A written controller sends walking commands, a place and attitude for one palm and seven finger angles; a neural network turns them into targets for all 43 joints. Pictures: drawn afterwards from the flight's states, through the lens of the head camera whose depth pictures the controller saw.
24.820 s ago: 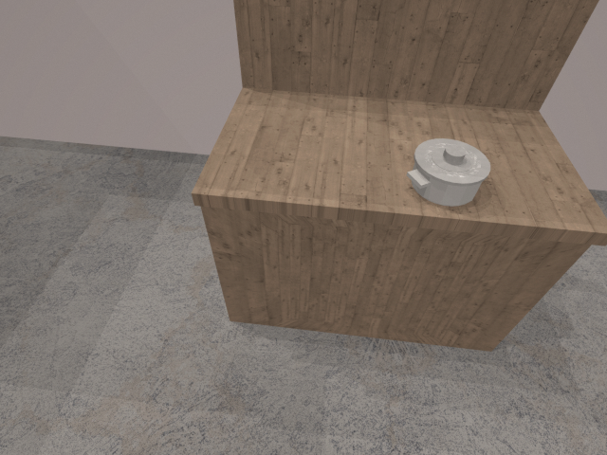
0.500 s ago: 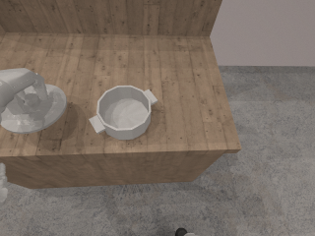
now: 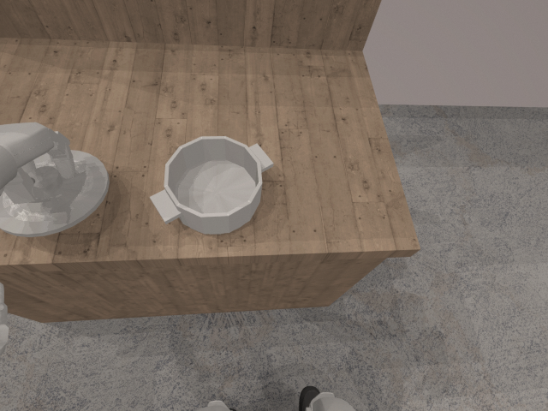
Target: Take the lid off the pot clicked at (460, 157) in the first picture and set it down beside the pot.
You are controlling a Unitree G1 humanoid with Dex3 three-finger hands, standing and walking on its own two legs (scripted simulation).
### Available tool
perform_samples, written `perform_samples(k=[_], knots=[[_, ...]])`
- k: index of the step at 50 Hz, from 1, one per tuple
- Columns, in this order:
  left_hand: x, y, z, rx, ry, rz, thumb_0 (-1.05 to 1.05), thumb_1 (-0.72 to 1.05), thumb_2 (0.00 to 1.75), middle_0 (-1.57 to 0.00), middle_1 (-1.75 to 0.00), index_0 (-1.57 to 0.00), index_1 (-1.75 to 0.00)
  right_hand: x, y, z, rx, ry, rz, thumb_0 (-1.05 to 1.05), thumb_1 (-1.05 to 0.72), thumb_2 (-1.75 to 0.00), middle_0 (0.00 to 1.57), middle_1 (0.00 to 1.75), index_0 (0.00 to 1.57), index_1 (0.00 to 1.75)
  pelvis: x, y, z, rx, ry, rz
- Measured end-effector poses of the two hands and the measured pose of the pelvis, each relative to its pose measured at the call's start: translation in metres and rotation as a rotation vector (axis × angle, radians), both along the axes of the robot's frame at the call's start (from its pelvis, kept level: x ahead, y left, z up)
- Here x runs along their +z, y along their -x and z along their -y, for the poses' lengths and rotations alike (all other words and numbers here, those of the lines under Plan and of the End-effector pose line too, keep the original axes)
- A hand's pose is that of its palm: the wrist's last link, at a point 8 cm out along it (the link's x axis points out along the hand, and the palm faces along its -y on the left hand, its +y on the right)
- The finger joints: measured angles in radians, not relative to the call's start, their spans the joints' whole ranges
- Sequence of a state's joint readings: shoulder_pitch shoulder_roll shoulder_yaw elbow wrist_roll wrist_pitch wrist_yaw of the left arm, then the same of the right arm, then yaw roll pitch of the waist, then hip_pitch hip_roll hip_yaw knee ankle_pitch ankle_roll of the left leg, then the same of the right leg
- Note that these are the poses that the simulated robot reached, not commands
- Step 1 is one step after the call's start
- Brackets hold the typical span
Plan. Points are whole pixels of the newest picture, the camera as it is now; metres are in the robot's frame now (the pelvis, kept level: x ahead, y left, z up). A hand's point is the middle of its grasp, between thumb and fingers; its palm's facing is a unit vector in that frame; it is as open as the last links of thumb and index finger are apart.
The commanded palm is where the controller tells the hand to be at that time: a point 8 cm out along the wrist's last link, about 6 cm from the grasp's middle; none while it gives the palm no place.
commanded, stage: lower the lid onto the table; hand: left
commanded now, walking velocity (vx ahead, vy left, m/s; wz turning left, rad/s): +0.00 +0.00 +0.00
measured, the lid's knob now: (44, 180) +0.45 +0.34 -0.01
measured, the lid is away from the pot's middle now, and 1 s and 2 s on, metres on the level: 0.25 0.26 0.26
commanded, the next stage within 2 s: open the fingers wide in 0.48 s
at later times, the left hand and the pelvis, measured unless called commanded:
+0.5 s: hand (41, 186) +0.44 +0.34 -0.01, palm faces -0.51 -0.12 -0.85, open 7.2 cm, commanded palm +0.48 +0.32 +0.04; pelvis -0.01 +0.01 -0.01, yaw -1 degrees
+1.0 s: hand (38, 197) +0.42 +0.35 -0.02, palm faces -0.50 -0.12 -0.86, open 7.2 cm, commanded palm +0.46 +0.32 +0.03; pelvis -0.02 +0.01 -0.02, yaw -1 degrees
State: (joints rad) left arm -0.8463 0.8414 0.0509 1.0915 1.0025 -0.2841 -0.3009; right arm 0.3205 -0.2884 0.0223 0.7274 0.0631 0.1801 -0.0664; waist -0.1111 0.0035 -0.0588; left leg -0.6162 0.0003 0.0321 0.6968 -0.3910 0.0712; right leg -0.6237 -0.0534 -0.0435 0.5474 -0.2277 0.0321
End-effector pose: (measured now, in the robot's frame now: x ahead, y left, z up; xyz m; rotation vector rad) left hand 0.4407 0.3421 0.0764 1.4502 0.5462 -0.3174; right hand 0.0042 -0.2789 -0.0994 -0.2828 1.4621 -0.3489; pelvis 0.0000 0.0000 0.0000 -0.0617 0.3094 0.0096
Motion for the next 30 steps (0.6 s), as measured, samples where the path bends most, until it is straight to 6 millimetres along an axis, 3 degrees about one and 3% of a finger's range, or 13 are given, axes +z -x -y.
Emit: perform_samples(k=[30], knots=[[-0.032,-0.009,-0.004,0.002,0.011,0.02,0.01,0.27,0.62,-0.68,-0.96,-0.73,-0.99,-0.009,0.038,-0.015,-0.041,0.005,-0.086,0.0,-0.91,-0.9,0.2,0.3,0.2,0.3,-0.017,0.014,-0.011,-0.004,0.024,-0.063]])
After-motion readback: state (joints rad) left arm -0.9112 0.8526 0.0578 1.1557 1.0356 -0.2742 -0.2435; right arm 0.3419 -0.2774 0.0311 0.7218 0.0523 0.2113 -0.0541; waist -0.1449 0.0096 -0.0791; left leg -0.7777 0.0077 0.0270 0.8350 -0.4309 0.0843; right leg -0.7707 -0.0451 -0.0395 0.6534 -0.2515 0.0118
